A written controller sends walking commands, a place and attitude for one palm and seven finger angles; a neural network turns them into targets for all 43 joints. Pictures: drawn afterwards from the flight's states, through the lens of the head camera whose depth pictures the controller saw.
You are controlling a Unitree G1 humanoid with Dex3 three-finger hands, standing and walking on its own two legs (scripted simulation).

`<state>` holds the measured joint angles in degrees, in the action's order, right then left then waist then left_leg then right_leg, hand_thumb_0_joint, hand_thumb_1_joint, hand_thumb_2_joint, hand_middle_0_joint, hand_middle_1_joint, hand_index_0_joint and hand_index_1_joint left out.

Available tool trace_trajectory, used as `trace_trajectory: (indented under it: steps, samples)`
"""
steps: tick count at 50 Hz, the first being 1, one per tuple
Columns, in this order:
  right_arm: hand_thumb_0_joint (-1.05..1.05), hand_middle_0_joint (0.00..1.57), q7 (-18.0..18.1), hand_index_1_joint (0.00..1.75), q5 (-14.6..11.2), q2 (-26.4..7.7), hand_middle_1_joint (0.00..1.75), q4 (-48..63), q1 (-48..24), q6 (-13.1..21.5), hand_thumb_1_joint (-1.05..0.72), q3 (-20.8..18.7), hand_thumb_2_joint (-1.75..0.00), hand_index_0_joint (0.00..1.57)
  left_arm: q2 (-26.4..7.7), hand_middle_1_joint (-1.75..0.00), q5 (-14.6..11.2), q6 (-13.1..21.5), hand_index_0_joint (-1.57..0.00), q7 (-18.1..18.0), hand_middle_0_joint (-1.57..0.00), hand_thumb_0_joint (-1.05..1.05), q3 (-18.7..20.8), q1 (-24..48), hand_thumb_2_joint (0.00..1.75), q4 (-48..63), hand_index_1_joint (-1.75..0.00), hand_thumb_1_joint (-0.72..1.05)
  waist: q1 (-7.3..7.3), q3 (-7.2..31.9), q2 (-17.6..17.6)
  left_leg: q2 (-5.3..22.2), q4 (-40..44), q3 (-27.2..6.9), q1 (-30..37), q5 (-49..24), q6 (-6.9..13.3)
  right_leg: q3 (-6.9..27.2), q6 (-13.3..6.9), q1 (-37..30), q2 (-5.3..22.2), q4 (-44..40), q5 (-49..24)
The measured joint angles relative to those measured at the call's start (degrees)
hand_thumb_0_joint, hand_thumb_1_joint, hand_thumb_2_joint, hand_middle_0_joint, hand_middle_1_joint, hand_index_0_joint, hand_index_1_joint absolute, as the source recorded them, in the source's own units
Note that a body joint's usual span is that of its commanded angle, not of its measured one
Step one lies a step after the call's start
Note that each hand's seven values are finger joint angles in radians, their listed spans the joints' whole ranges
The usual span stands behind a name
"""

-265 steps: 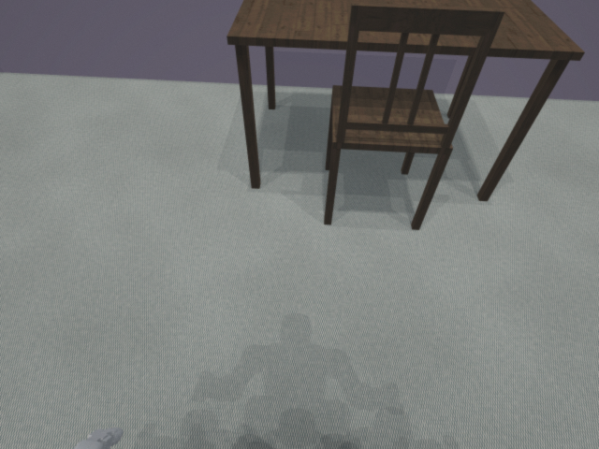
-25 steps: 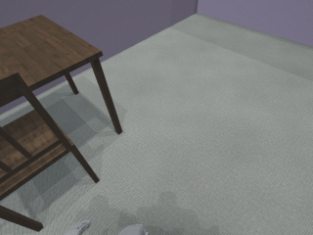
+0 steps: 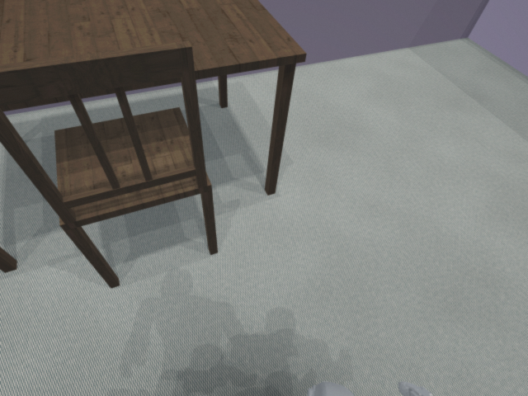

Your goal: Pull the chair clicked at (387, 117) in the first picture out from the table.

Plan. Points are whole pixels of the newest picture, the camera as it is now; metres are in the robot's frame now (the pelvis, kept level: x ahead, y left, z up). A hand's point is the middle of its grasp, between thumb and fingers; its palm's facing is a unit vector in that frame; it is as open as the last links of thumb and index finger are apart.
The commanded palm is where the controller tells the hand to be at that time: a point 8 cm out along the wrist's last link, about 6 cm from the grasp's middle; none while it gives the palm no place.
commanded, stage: turn to face it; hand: left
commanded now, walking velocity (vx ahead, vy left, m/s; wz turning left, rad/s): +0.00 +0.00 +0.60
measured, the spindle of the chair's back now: (97, 146) +0.60 +0.44 -0.08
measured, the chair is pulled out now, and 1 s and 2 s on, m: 0.00 0.00 0.00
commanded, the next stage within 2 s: take the last steps up to it in 0.60 s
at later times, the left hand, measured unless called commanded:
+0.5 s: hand out of the picture +0.03 +0.18 -0.14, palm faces +0.27 -0.92 -0.27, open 7.4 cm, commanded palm none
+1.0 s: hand out of the picture -0.09 +0.20 -0.16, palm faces +0.41 -0.89 -0.20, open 7.4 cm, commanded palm none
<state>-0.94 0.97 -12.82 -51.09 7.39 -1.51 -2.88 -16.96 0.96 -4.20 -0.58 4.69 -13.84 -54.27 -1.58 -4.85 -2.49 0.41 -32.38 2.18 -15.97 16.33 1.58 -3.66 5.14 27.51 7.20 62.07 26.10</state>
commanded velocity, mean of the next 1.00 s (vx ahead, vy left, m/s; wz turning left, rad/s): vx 0.10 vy -0.02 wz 0.29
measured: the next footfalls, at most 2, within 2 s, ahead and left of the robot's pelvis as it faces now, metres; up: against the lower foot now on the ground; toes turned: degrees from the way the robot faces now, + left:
right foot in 0.30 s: +0.06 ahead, -0.14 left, +0.00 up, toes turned +8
left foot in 0.68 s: -0.05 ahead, +0.11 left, +0.00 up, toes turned +25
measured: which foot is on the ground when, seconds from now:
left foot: down 0.00-0.30, up 0.32-0.66, down 0.68-1.00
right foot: up 0.00-0.28, down 0.30-0.68, up 0.70-1.00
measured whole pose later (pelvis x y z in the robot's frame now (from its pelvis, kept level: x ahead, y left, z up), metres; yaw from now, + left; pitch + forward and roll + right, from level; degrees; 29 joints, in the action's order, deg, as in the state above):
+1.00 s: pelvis -0.03 +0.01 +0.01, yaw +23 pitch -1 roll +0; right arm 0.7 1.3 -9.4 -58.1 15.5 1.0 -1.6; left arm -12.8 1.5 -1.8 1.0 1.9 -16.0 -59.4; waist -0.1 -0.5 -1.3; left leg -1.2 -20.7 1.8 -6.7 13.1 2.2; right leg -3.3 2.3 22.3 4.4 48.6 21.9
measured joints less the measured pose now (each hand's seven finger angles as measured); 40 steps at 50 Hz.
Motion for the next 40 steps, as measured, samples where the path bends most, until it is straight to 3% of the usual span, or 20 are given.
trace_trajectory:
  steps: [8, 12, 14, 16, 18, 21, 23, 26, 31, 34, 37, 40]
  samples:
    - [0.01, 0.20, 0.1, 0.30, 0.2, 0.3, 0.30, -1.0, 2.4, -0.8, -0.90, -0.2, -0.90, 0.21, 1.8, -0.30, -0.3, 0.8, -0.20, 0.0, -0.19, 0.01, -0.7, 3.7, 0.90, 2.9, -0.30, 0.91, 1.75, 0.6, 1.9, -2.2, 4.3, -4.6, 0.6, -3.9, 0.3, 3.1, 0.3, -2.0, -2.8, -8.8, -1.8]
    - [0.01, 0.20, 0.1, 0.30, 0.3, -0.2, 0.30, -1.4, 3.4, -1.4, -0.90, -0.9, -0.90, 0.21, 3.4, -0.30, -0.6, 1.5, -0.20, -0.2, -0.20, 0.01, -1.4, 5.5, 0.90, 4.5, -0.30, 0.91, 2.96, 0.9, 3.3, -3.3, 2.7, -7.1, -1.1, -4.0, -0.5, 3.3, -0.5, -6.6, -4.9, -18.3, -2.4]
    - [0.01, 0.20, 0.0, 0.30, 0.2, -0.5, 0.30, -1.5, 4.2, -1.7, -0.90, -1.2, -0.90, 0.21, 4.0, -0.30, -0.7, 2.3, -0.20, -0.2, -0.20, 0.01, -1.8, 5.6, 0.90, 5.4, -0.30, 0.91, 3.18, 1.3, 3.8, -4.0, 0.7, -8.3, -2.6, -3.5, -1.2, 2.9, -1.0, -10.5, -5.6, -26.9, -6.6]
    - [0.01, 0.20, 0.0, 0.30, -0.2, -1.4, 0.30, -1.7, 4.6, -2.0, -0.90, -1.9, -0.90, 0.21, 5.2, -0.30, -0.2, 3.3, -0.20, -0.4, -0.20, 0.01, -2.4, 5.7, 0.90, 5.8, -0.30, 0.90, 3.36, 1.1, 5.7, -4.0, -5.5, -9.1, -5.5, 1.9, -2.0, 1.4, -3.7, -11.7, -6.2, -29.4, -9.1]
    - [0.01, 0.20, 0.0, 0.30, 0.0, -1.9, 0.30, -2.2, 4.9, -2.7, -0.90, -2.4, -0.90, 0.21, 6.2, -0.30, -0.1, 3.4, -0.20, -0.4, -0.20, 0.01, -3.0, 5.4, 0.90, 6.0, -0.30, 0.90, 3.61, 1.0, 6.3, -4.2, -16.8, -7.6, -9.1, 8.3, -2.6, -0.3, -5.3, -12.3, -5.4, -29.1, -9.2]
    - [0.01, 0.20, -0.5, 0.30, 0.3, -2.5, 0.30, -2.8, 5.2, -3.2, -0.90, -2.6, -0.90, 0.20, 7.1, -0.30, 0.0, 3.2, -0.21, -0.5, -0.20, 0.01, -3.3, 4.4, 0.90, 5.6, -0.30, 0.90, 3.65, 0.9, 6.1, -2.6, -29.9, -4.6, -12.5, 7.2, -3.6, -1.9, -5.7, -14.1, -4.1, -31.3, -10.1]
    - [0.01, 0.20, -0.7, 0.30, 0.3, -2.5, 0.30, -3.0, 5.4, -3.3, -0.90, -2.6, -0.90, 0.20, 7.3, -0.30, 0.2, 3.1, -0.21, -0.6, -0.20, 0.01, -3.4, 3.9, 0.90, 5.1, -0.30, 0.90, 3.73, 1.0, 5.6, -1.2, -32.0, -3.4, -12.5, 6.3, -4.3, -2.9, -5.5, -14.9, -3.2, -32.4, -10.6]
    - [0.01, 0.20, -0.8, 0.30, 0.2, -2.2, 0.30, -3.5, 5.3, -3.5, -0.90, -2.3, -0.90, 0.20, 7.1, -0.30, 0.4, 3.2, -0.21, -0.5, -0.20, 0.01, -3.4, 3.0, 0.90, 4.3, -0.30, 0.90, 3.29, 0.8, 4.4, 0.4, -28.0, -2.2, -10.2, 7.3, -4.9, -4.2, -5.2, -15.3, -1.8, -33.2, -11.0]
    - [0.01, 0.20, -0.5, 0.30, -0.3, -1.5, 0.30, -4.0, 3.6, -3.0, -0.91, -1.3, -0.90, 0.20, 5.7, -0.30, 0.8, 3.2, -0.21, -0.3, -0.20, 0.01, -2.9, 1.5, 0.90, 2.9, -0.30, 0.90, 1.53, 0.3, 2.3, 1.1, -13.5, -0.4, -3.6, 9.4, -4.5, -5.9, -3.9, -14.2, 0.3, -32.0, -10.9]
    - [0.01, 0.20, -0.3, 0.30, -0.3, -1.3, 0.30, -3.2, 3.0, -1.5, -0.90, -0.5, -0.90, 0.20, 4.3, -0.30, 0.3, 2.6, -0.21, -0.2, -0.20, 0.01, -2.3, 0.0, 0.90, 1.7, -0.30, 0.90, 1.15, 0.7, 1.6, 1.2, -0.2, 0.5, 2.0, 0.9, -3.2, -6.9, -2.4, -12.0, 1.2, -28.0, -9.2]
    - [0.01, 0.20, 0.0, 0.30, 0.1, 0.2, 0.30, -3.0, 2.0, -0.5, -0.90, 0.2, -0.90, 0.20, 2.2, -0.30, 0.0, 0.9, -0.21, -0.5, -0.20, 0.01, -1.5, -0.5, 0.90, -0.1, -0.30, 0.90, 0.32, 0.4, -0.7, 0.0, -1.6, 1.1, 1.3, 1.5, -0.5, -2.6, -2.2, -7.2, 0.5, -16.4, 1.6]
    - [0.01, 0.20, 0.9, 0.30, 0.4, 1.4, 0.30, -3.2, 2.2, 0.4, -0.90, 0.9, -0.90, 0.20, 1.5, -0.30, 0.2, 0.5, -0.20, -0.1, -0.20, 0.01, -1.3, -1.0, 0.90, -2.3, -0.30, 0.91, 0.34, 1.2, -0.6, -0.1, 1.6, 0.6, 3.0, 0.9, 0.2, -0.1, -2.6, -3.7, -1.8, -6.5, 1.2]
